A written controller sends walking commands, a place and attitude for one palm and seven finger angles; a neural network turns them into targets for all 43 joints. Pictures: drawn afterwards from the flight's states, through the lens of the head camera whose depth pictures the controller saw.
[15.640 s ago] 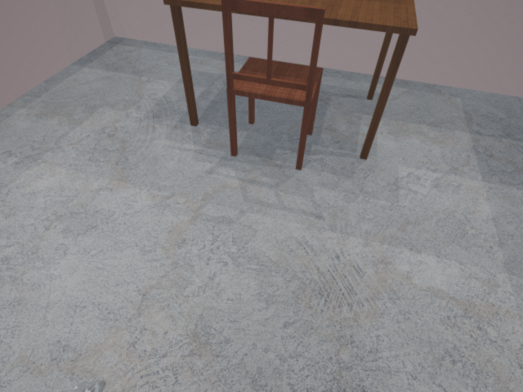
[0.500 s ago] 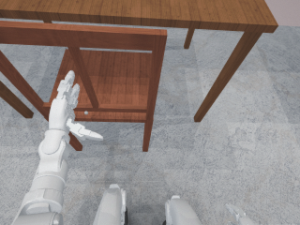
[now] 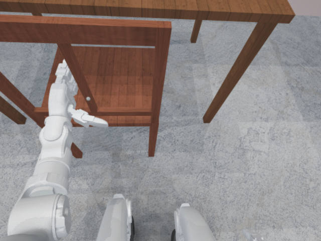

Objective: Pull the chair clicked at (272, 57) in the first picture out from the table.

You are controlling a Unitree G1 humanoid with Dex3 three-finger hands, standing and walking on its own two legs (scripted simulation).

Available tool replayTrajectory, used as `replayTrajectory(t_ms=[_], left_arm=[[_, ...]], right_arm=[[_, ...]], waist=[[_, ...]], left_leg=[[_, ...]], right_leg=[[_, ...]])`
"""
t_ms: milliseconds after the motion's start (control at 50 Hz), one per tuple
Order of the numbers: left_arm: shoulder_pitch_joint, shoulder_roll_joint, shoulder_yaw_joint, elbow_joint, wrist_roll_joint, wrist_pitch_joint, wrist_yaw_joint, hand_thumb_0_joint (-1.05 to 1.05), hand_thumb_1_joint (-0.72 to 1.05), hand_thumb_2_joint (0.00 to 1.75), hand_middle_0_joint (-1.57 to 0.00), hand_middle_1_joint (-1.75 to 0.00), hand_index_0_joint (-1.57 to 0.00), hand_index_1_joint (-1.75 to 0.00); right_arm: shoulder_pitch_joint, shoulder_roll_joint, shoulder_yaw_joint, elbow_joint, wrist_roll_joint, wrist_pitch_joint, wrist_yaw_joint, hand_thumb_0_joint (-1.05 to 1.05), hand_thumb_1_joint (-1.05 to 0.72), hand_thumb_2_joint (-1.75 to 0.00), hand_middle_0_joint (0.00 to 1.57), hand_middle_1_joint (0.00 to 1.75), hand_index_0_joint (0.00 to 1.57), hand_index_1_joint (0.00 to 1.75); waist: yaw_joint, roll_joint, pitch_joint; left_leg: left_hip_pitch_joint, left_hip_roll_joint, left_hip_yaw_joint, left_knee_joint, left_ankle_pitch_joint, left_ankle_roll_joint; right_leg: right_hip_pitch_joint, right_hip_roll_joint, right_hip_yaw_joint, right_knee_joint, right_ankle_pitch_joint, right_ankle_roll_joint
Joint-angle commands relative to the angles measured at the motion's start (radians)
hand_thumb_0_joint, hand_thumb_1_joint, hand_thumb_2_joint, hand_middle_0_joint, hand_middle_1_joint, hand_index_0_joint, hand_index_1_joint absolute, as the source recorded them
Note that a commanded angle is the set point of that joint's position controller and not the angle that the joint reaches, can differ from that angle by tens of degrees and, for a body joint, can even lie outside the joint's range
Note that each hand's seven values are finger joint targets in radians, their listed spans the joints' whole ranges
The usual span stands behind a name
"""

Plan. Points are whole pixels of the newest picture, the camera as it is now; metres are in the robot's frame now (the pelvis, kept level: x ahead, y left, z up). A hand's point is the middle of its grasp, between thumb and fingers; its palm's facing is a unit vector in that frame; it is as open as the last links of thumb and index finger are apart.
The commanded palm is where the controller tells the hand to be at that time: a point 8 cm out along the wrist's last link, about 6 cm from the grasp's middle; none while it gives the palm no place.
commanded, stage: push the fingers through the gap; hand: left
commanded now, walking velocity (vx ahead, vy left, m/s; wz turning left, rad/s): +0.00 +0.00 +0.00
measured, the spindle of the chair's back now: (82, 83) +0.51 +0.20 +0.02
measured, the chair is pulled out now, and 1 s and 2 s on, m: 0.00 0.00 0.02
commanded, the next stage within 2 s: hook a spindle and tug to test in 0.62 s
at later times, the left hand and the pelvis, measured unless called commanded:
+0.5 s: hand (89, 91) +0.47 +0.17 +0.03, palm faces +0.01 -1.00 -0.03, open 16.9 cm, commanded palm +0.45 +0.21 +0.04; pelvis +0.00 -0.01 +0.00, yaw +0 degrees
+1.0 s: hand (88, 93) +0.47 +0.17 +0.03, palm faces +0.00 -1.00 -0.01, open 16.1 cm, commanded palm +0.45 +0.21 +0.04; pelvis +0.00 +0.00 +0.00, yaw +0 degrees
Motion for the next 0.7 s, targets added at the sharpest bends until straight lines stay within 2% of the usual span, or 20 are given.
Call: replayTrajectory(t_ms=[0,20,60,80,100,120,140,180,220,260,280,320,340,420,500,520,540,560,660,680], left_arm=[[-0.394,0.186,0.031,-0.166,-0.002,-0.074,0.000,0.00,-0.50,0.30,-0.06,-0.08,-0.06,-0.08],[-0.408,0.219,0.058,-0.160,-0.003,-0.074,-0.001,0.00,-0.50,0.30,-0.06,-0.08,-0.06,-0.08],[-0.440,0.214,0.046,-0.178,0.001,-0.078,-0.007,0.00,-0.50,0.30,-0.06,-0.08,-0.06,-0.08],[-0.425,0.212,0.049,-0.187,0.000,-0.079,-0.007,0.00,-0.50,0.30,-0.06,-0.08,-0.06,-0.08],[-0.412,0.206,0.047,-0.187,-0.002,-0.076,-0.008,0.00,-0.50,0.30,-0.06,-0.08,-0.06,-0.08],[-0.395,0.211,0.056,-0.172,-0.004,-0.072,-0.006,0.00,-0.50,0.30,-0.06,-0.08,-0.06,-0.08],[-0.400,0.186,0.034,-0.160,-0.005,-0.068,-0.009,0.00,-0.50,0.30,-0.06,-0.08,-0.06,-0.08],[-0.413,0.223,0.066,-0.145,-0.003,-0.064,-0.005,0.00,-0.50,0.30,-0.06,-0.08,-0.06,-0.08],[-0.439,0.211,0.054,-0.112,0.003,-0.062,-0.004,0.00,-0.50,0.30,-0.06,-0.08,-0.06,-0.08],[-0.463,0.269,0.099,-0.121,0.005,-0.076,-0.002,0.00,-0.50,0.30,-0.06,-0.08,-0.06,-0.08],[-0.437,0.268,0.102,-0.105,0.005,-0.077,-0.005,0.00,-0.50,0.30,-0.06,-0.08,-0.06,-0.08],[-0.450,0.272,0.098,-0.135,0.007,-0.087,-0.013,0.00,-0.50,0.30,-0.06,-0.08,-0.06,-0.08],[-0.461,0.246,0.073,-0.145,0.005,-0.090,-0.018,0.00,-0.50,0.30,-0.06,-0.08,-0.06,-0.08],[-0.425,0.261,0.092,-0.132,-0.003,-0.079,-0.027,0.00,-0.50,0.30,-0.06,-0.08,-0.06,-0.08],[-0.446,0.233,0.063,-0.151,-0.005,-0.074,-0.028,0.00,-0.50,0.30,-0.06,-0.08,-0.06,-0.08],[-0.437,0.241,0.073,-0.147,-0.008,-0.071,-0.027,0.00,-0.50,0.30,-0.06,-0.08,-0.06,-0.08],[-0.459,0.237,0.062,-0.177,-0.009,-0.077,-0.027,0.00,-0.50,0.30,-0.06,-0.08,-0.06,-0.08],[-0.439,0.242,0.075,-0.170,-0.007,-0.077,-0.025,0.00,-0.50,0.30,-0.06,-0.08,-0.06,-0.08],[-0.438,0.233,0.065,-0.138,-0.006,-0.078,-0.024,0.00,-0.50,0.30,-0.06,-0.08,-0.06,-0.08],[-0.422,0.243,0.079,-0.116,-0.006,-0.075,-0.025,0.00,-0.50,0.30,-0.06,-0.08,-0.06,-0.08]], right_arm=[[0.119,-0.169,-0.068,-0.067,-0.002,-0.006,-0.013,0.00,-0.90,-0.90,0.20,0.30,0.20,0.30],[0.123,-0.173,-0.068,-0.065,-0.004,-0.004,-0.013,0.00,-0.90,-0.90,0.20,0.30,0.20,0.30],[0.128,-0.171,-0.069,-0.065,-0.004,0.000,-0.012,0.00,-0.90,-0.90,0.20,0.30,0.20,0.30],[0.130,-0.170,-0.071,-0.068,-0.005,0.002,-0.010,0.00,-0.90,-0.90,0.20,0.30,0.20,0.30],[0.130,-0.168,-0.071,-0.069,-0.004,0.005,-0.009,0.00,-0.90,-0.90,0.20,0.30,0.20,0.30],[0.134,-0.169,-0.071,-0.069,-0.005,0.008,-0.007,0.00,-0.90,-0.90,0.20,0.30,0.20,0.30],[0.137,-0.167,-0.071,-0.068,-0.003,0.009,-0.006,0.00,-0.90,-0.90,0.20,0.30,0.20,0.30],[0.142,-0.170,-0.070,-0.062,-0.003,0.014,-0.005,0.00,-0.90,-0.90,0.20,0.30,0.20,0.30],[0.142,-0.167,-0.067,-0.061,-0.004,0.018,-0.005,0.00,-0.90,-0.90,0.20,0.30,0.20,0.30],[0.147,-0.171,-0.066,-0.060,-0.007,0.018,-0.007,0.00,-0.90,-0.90,0.20,0.30,0.20,0.30],[0.145,-0.169,-0.065,-0.066,-0.007,0.019,-0.006,0.00,-0.90,-0.90,0.20,0.30,0.20,0.30],[0.144,-0.169,-0.065,-0.068,-0.008,0.019,-0.005,0.00,-0.90,-0.90,0.20,0.30,0.20,0.30],[0.145,-0.167,-0.065,-0.071,-0.006,0.018,-0.004,0.00,-0.90,-0.90,0.20,0.30,0.20,0.30],[0.148,-0.171,-0.070,-0.069,-0.003,0.023,-0.005,0.00,-0.90,-0.90,0.20,0.30,0.20,0.30],[0.148,-0.170,-0.070,-0.065,0.000,0.026,-0.005,0.00,-0.90,-0.90,0.20,0.30,0.20,0.30],[0.150,-0.171,-0.069,-0.066,-0.001,0.027,-0.005,0.00,-0.90,-0.90,0.20,0.30,0.20,0.30],[0.149,-0.172,-0.070,-0.067,0.000,0.024,-0.005,0.00,-0.90,-0.90,0.20,0.30,0.20,0.30],[0.148,-0.171,-0.071,-0.066,0.000,0.024,-0.006,0.00,-0.90,-0.90,0.20,0.30,0.20,0.30],[0.145,-0.169,-0.067,-0.055,-0.001,0.021,-0.007,0.00,-0.90,-0.90,0.20,0.30,0.20,0.30],[0.145,-0.170,-0.067,-0.058,-0.002,0.022,-0.006,0.00,-0.90,-0.90,0.20,0.30,0.20,0.30]], waist=[[-0.028,0.062,-0.464],[-0.024,0.052,-0.473],[-0.026,0.088,-0.500],[-0.017,0.102,-0.515],[-0.018,0.095,-0.515],[-0.016,0.068,-0.511],[-0.029,0.070,-0.500],[-0.026,0.048,-0.487],[-0.037,0.034,-0.456],[-0.029,0.048,-0.473],[-0.023,0.038,-0.467],[-0.020,0.075,-0.493],[-0.029,0.079,-0.501],[-0.021,0.073,-0.502],[-0.033,0.079,-0.500],[-0.026,0.076,-0.491],[-0.032,0.093,-0.503],[-0.025,0.087,-0.514],[-0.036,0.065,-0.469],[-0.031,0.054,-0.458]], left_leg=[[0.552,-0.028,-0.048,-0.110,0.249,0.013],[0.532,-0.028,-0.045,-0.103,0.244,0.015],[0.563,-0.027,-0.047,-0.103,0.271,0.015],[0.584,-0.026,-0.049,-0.106,0.287,0.012],[0.588,-0.026,-0.048,-0.106,0.298,0.012],[0.572,-0.027,-0.046,-0.104,0.300,0.013],[0.572,-0.027,-0.048,-0.104,0.305,0.016],[0.537,-0.027,-0.042,-0.100,0.285,0.017],[0.494,-0.031,-0.034,-0.095,0.241,0.022],[0.490,-0.030,-0.031,-0.088,0.249,0.024],[0.476,-0.033,-0.027,-0.089,0.242,0.023],[0.503,-0.030,-0.027,-0.090,0.254,0.021],[0.520,-0.030,-0.034,-0.090,0.265,0.022],[0.521,-0.029,-0.030,-0.091,0.263,0.020],[0.544,-0.028,-0.035,-0.094,0.278,0.021],[0.536,-0.028,-0.036,-0.098,0.268,0.019],[0.560,-0.027,-0.040,-0.097,0.282,0.020],[0.568,-0.027,-0.040,-0.098,0.287,0.018],[0.532,-0.028,-0.037,-0.094,0.268,0.021],[0.508,-0.030,-0.034,-0.091,0.251,0.021]], right_leg=[[-0.002,0.025,0.000,-0.198,0.289,-0.037],[0.015,0.024,0.004,-0.196,0.293,-0.035],[0.004,0.024,0.005,-0.191,0.308,-0.037],[0.010,0.024,0.003,-0.191,0.316,-0.040],[0.014,0.025,0.002,-0.192,0.329,-0.039],[0.028,0.026,0.003,-0.194,0.338,-0.038],[0.013,0.027,0.002,-0.192,0.341,-0.038],[0.030,0.027,0.005,-0.194,0.339,-0.034],[0.026,0.027,0.011,-0.202,0.312,-0.030],[0.035,0.027,0.016,-0.194,0.319,-0.032],[0.049,0.028,0.020,-0.198,0.320,-0.032],[0.043,0.027,0.019,-0.193,0.325,-0.034],[0.030,0.029,0.016,-0.187,0.327,-0.036],[0.041,0.029,0.018,-0.198,0.331,-0.034],[0.026,0.029,0.012,-0.198,0.340,-0.033],[0.033,0.030,0.011,-0.201,0.330,-0.034],[0.021,0.030,0.012,-0.197,0.336,-0.036],[0.024,0.030,0.010,-0.198,0.338,-0.036],[0.020,0.030,0.010,-0.201,0.331,-0.033],[0.025,0.031,0.012,-0.201,0.320,-0.033]])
